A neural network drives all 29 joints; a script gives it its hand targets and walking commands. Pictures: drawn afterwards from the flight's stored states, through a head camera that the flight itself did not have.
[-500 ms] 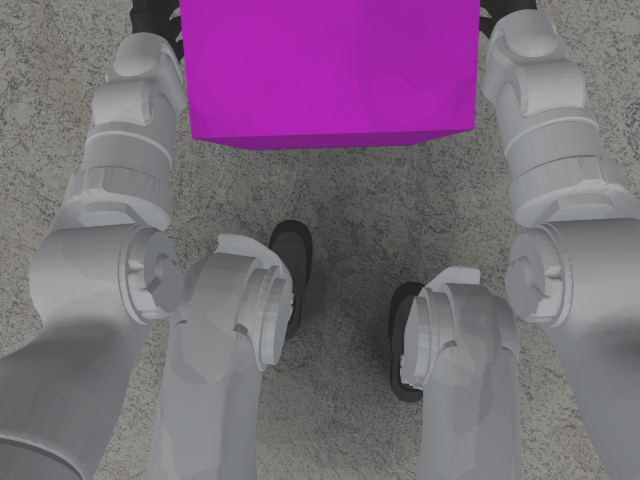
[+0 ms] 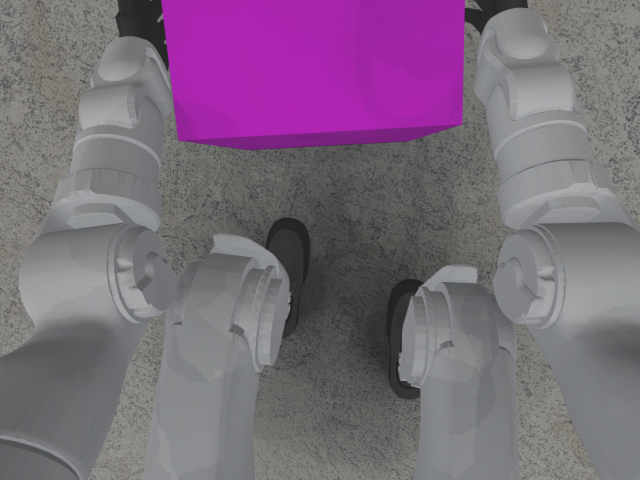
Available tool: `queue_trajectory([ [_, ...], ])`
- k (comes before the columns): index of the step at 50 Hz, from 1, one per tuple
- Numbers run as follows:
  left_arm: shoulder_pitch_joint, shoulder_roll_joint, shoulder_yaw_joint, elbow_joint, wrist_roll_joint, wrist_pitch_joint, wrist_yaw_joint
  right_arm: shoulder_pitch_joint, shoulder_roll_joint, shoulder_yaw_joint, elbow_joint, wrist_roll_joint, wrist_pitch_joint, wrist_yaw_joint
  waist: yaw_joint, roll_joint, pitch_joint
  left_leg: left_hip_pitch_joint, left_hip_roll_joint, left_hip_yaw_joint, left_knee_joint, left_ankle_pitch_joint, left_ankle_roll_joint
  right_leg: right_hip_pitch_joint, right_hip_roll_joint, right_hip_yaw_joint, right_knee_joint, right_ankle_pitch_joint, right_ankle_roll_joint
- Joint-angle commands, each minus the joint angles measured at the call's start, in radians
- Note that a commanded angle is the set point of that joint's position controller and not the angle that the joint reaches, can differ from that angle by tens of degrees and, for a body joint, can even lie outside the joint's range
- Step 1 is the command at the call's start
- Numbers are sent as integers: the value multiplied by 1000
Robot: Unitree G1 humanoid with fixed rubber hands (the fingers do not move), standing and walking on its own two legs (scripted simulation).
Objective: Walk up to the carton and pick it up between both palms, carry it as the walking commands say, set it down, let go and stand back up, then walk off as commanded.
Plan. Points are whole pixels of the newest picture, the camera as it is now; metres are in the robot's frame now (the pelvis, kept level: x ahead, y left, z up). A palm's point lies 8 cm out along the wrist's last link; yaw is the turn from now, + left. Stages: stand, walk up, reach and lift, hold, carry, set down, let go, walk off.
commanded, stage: set down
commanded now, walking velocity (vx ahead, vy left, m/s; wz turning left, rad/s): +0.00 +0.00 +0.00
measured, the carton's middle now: (319, 59) +0.51 +0.10 -0.24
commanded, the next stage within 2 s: none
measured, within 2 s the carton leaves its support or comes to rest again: neither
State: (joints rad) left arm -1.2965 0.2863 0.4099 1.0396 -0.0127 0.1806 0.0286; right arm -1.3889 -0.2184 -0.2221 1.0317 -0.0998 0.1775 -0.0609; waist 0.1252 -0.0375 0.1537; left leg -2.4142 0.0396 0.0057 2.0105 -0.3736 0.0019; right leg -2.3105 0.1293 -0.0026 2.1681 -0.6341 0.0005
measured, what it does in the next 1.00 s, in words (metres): stands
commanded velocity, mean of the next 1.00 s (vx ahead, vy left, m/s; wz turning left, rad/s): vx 0.00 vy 0.00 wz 0.00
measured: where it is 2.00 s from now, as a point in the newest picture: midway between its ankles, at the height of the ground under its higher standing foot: (344, 328)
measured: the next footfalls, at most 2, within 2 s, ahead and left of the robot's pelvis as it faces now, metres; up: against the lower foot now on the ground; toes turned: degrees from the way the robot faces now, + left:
none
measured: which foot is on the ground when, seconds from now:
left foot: down 0.00-1.00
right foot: down 0.00-1.00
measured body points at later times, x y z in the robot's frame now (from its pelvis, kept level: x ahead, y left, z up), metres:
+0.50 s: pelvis +0.00 +0.01 +0.01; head +0.37 +0.03 +0.26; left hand +0.49 +0.28 -0.18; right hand +0.56 -0.08 -0.18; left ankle +0.16 +0.12 -0.35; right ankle +0.08 -0.10 -0.35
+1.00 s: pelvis +0.00 +0.00 +0.01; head +0.37 +0.02 +0.25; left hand +0.48 +0.30 -0.18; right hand +0.58 -0.12 -0.18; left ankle +0.16 +0.12 -0.35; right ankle +0.08 -0.10 -0.35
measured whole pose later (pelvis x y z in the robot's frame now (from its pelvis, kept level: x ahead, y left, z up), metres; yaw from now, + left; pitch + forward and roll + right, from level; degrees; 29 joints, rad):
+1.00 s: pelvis +0.00 +0.00 +0.01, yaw +1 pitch +41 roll +1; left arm -1.25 0.38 0.36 1.02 -0.18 0.05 0.05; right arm -1.38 -0.42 0.02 0.96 0.15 0.14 -0.08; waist 0.11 -0.02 0.30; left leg -2.34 0.03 0.02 2.01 -0.39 0.01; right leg -2.23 0.11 0.01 2.18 -0.66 0.01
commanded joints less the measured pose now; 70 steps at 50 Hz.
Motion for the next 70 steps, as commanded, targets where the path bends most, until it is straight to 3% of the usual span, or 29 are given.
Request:
queue_trajectory([
  [1,-491,-708,-260,-120,-69,-49,-199,-410,752,239,-10,44,-21,201,27,-106,-846,742,-91,17,-27,210,0,194,12,16,-243,176,-18],
  [13,-405,-461,-193,-58,-84,-105,-102,-405,398,188,-37,43,-57,128,12,-108,-877,842,-85,10,-38,198,-13,250,-12,3,-242,118,4],
  [14,-403,-364,-175,-18,-90,-112,-87,-434,322,189,-41,48,-60,112,6,-131,-871,823,-72,-9,-48,167,-9,266,-24,7,-239,103,9],
  [15,-393,-314,-172,-44,-86,-124,-67,-415,259,185,-44,85,-60,100,34,-60,-875,855,-68,6,-41,178,-17,263,-28,20,-233,107,4],
  [16,-329,-190,-112,-6,-77,-136,-41,-370,177,179,-35,77,-66,73,30,-131,-873,852,-68,10,-55,160,-11,296,-29,7,-256,87,15],
  [19,-257,124,-95,16,-102,-161,44,-305,-192,140,-20,120,-76,-16,26,-64,-853,898,-43,-8,-64,174,-20,303,-66,24,-261,82,29],
  [20,-282,110,-109,17,-119,-166,54,-337,-172,175,-23,152,-82,-27,13,-112,-860,879,-47,-31,-80,157,-10,337,-65,9,-255,79,31],
  [26,-282,183,-128,-7,-145,-198,74,-349,-259,204,-60,231,-117,-42,57,-30,-971,1077,-20,-70,-34,374,-20,242,-76,12,-203,146,33],
  [28,-226,161,-108,-29,-140,-204,78,-321,-243,225,-90,244,-126,-41,78,-59,-1003,1037,-23,-61,-47,378,-14,293,-72,18,-217,186,34],
  [29,-224,150,-137,-10,-168,-203,74,-298,-247,225,-48,241,-124,-37,34,-60,-994,1071,-25,-69,-52,387,-16,298,-67,13,-219,179,37],
  [31,-266,184,-103,-103,-158,-202,74,-328,-293,186,-114,227,-122,-37,25,-77,-1009,1046,-25,-79,-44,376,-19,289,-74,4,-212,174,37],
  [32,-225,198,-77,-40,-145,-195,72,-339,-287,217,-88,237,-122,-36,68,-97,-983,1032,-21,-63,-37,373,-14,278,-80,8,-219,160,32],
  [34,-207,204,-65,-81,-134,-193,68,-301,-265,242,-63,250,-106,-25,80,-98,-996,1031,-25,-47,-43,347,-19,329,-83,5,-215,156,32],
  [38,-165,196,-77,-44,-150,-189,50,-292,-286,217,-74,244,-100,-10,58,-115,-951,974,-15,-52,-34,347,-9,289,-82,14,-209,162,43],
  [42,-169,238,-12,-83,-130,-180,37,-299,-275,234,-94,244,-88,-6,89,-153,-933,897,-20,-31,-36,336,-9,348,-84,33,-216,196,40],
  [43,-149,265,-1,-123,-125,-185,31,-349,-304,219,-210,250,-92,-9,93,-164,-1043,924,-18,-25,-18,371,-8,400,-83,20,-195,248,50],
  [44,-185,284,-15,-139,-132,-187,31,-341,-320,216,-159,252,-87,-9,102,-110,-1056,938,-12,-24,-26,351,-11,385,-76,22,-199,212,41],
  [47,-123,283,-31,-146,-171,-169,21,-300,-334,206,-201,229,-70,-18,51,-141,-1148,959,-16,-14,-34,341,-10,505,-82,16,-221,244,44],
  [49,-130,269,-56,-151,-184,-154,21,-305,-298,246,-198,253,-56,-21,71,-141,-1169,990,-24,3,-48,325,-8,503,-75,0,-238,211,37],
  [51,-168,337,-28,-288,-180,-142,27,-364,-350,201,-346,253,-43,-28,95,-119,-1330,1084,-31,4,-55,393,-8,576,-69,2,-241,256,38],
  [56,-186,335,-99,-392,-238,-47,59,-366,-388,188,-385,289,50,-61,92,-37,-1607,1239,-34,40,-112,280,-16,803,-58,-19,-314,165,0],
  [57,-223,360,-75,-575,-254,-44,65,-364,-415,166,-473,280,50,-60,66,-22,-1679,1357,-38,39,-109,392,-23,836,-42,-32,-310,249,1],
  [59,-206,331,-82,-523,-225,-19,66,-317,-406,146,-374,275,62,-52,78,34,-1580,1325,-46,38,-125,383,-28,745,-46,-20,-328,228,-5],
  [60,-234,303,-107,-453,-230,-8,63,-358,-420,107,-361,249,60,-51,30,37,-1449,1260,-47,26,-148,335,-29,671,-41,-27,-357,168,-7],
  [62,-219,301,-96,-496,-237,17,69,-366,-443,96,-380,254,71,-46,15,52,-1521,1346,-53,17,-180,264,-28,686,-44,-41,-378,117,-12],
  [67,-214,300,-99,-486,-219,35,71,-318,-415,91,-307,238,68,-3,8,46,-1554,1428,-55,-5,-247,324,-43,668,-32,-60,-425,146,-11],
  [68,-134,256,-109,-345,-204,41,70,-290,-426,87,-217,243,73,3,32,51,-1425,1345,-59,-1,-260,216,-39,616,-41,-37,-455,53,-19],
  [69,-195,277,-124,-485,-229,47,68,-307,-409,96,-292,248,78,13,6,33,-1524,1411,-61,-17,-296,283,-39,679,-31,-58,-452,128,-13],
  [70,-167,285,-95,-506,-217,53,67,-325,-423,90,-356,248,81,14,30,13,-1574,1445,-70,-2,-290,326,-34,711,-29,-55,-467,149,-12],
])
